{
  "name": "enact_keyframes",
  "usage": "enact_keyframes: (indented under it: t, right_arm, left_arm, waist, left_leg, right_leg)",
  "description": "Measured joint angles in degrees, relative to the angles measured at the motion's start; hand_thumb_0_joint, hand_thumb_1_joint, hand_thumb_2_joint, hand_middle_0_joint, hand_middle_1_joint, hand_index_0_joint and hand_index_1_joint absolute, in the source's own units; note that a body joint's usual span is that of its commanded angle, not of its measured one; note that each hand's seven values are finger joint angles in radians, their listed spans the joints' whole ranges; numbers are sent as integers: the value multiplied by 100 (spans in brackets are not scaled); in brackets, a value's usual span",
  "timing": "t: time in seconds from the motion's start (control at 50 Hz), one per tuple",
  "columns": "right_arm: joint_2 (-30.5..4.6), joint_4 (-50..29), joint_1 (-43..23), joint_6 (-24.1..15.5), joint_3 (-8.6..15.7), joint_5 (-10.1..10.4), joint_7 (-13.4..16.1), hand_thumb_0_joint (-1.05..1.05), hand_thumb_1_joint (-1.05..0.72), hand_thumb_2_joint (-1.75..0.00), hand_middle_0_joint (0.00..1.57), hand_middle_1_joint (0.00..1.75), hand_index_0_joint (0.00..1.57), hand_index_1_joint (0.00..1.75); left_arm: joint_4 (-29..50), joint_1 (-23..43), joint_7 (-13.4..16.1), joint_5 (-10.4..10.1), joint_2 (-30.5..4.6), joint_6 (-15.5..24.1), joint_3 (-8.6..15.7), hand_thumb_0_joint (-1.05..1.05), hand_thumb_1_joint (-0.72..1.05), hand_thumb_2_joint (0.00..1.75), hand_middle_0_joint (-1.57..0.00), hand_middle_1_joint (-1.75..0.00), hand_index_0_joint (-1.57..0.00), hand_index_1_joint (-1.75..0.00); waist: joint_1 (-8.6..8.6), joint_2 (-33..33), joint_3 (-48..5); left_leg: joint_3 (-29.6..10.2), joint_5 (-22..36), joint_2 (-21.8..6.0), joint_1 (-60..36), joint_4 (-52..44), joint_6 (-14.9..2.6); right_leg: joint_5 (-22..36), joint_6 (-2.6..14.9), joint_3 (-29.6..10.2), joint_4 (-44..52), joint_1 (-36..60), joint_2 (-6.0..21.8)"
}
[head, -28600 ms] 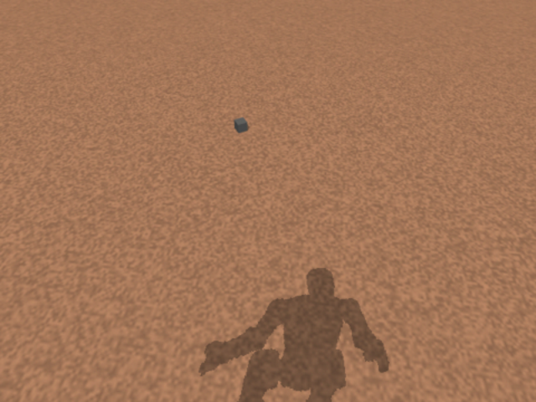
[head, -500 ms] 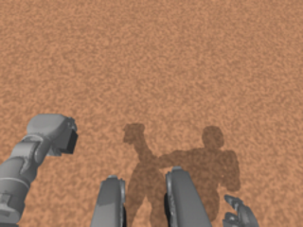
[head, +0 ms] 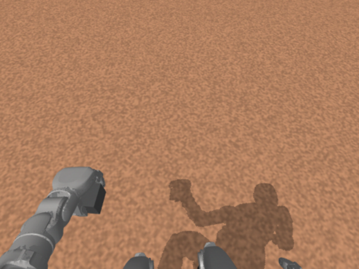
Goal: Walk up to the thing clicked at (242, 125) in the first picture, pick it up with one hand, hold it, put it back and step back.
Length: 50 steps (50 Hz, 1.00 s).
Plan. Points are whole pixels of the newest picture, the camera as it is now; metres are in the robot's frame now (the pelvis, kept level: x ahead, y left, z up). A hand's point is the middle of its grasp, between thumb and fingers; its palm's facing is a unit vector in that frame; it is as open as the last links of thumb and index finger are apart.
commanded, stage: lift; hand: left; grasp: from above
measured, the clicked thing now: (88, 197) +0.33 +0.22 -0.11
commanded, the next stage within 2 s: hold in 0.22 s
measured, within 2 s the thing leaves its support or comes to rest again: neither
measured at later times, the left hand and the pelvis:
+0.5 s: hand (70, 179) +0.34 +0.23 -0.01, palm faces -0.49 +0.00 -0.87, open 8.8 cm; pelvis +0.03 +0.01 +0.05, yaw +0 degrees
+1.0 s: hand (70, 177) +0.33 +0.22 +0.02, palm faces -0.48 +0.00 -0.88, open 8.8 cm; pelvis +0.03 +0.00 +0.06, yaw -1 degrees
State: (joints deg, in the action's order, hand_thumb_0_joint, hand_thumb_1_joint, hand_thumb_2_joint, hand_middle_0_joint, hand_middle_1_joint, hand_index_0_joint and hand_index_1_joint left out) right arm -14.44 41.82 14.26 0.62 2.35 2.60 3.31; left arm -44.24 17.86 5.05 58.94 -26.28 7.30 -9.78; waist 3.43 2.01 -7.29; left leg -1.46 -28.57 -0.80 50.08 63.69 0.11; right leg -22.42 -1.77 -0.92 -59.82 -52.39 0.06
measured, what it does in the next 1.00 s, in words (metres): rises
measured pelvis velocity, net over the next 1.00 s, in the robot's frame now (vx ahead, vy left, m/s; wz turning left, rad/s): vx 0.03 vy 0.00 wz -0.01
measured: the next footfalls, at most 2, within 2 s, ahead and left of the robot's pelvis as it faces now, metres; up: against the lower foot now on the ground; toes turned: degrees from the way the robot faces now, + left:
none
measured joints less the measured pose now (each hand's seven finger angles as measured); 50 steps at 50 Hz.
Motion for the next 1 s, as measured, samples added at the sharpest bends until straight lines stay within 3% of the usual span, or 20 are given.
enact_keyframes:
  t: [0.42,0.76,1.0]
  right_arm:
    - [72,-57,-79,101,31,7,12,1,-91,-90,21,30,20,29]
    - [26,-151,-107,267,56,15,18,1,-90,-90,21,30,20,29]
    - [-22,-235,-179,349,33,31,60,1,-91,-90,21,30,20,29]
  left_arm:
    - [158,-129,-298,-46,67,-33,-89,1,10,41,-84,-37,-90,-33]
    - [436,-259,-701,-81,28,59,-130,1,11,41,-84,-37,-90,-33]
    - [681,-373,-800,-90,61,48,-137,1,11,41,-84,-37,-90,-33]
  waist:
    - [-157,0,253]
    - [-233,38,253]
    - [-287,53,357]
  left_leg:
    - [119,431,17,-1659,-1598,-42]
    - [177,595,44,-2347,-2188,-49]
    - [192,779,39,-2625,-2441,-10]
  right_leg:
    - [396,-29,-90,1533,1625,39]
    - [516,-31,-139,2027,2261,71]
    - [649,10,-155,2174,2484,65]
